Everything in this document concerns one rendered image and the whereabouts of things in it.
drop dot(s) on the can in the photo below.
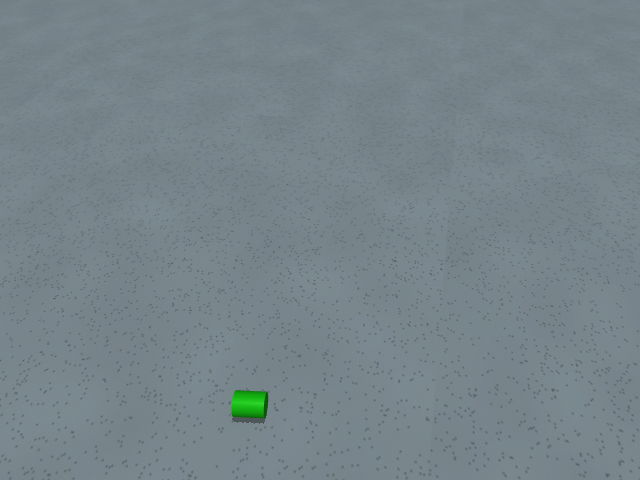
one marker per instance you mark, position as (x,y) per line
(251,404)

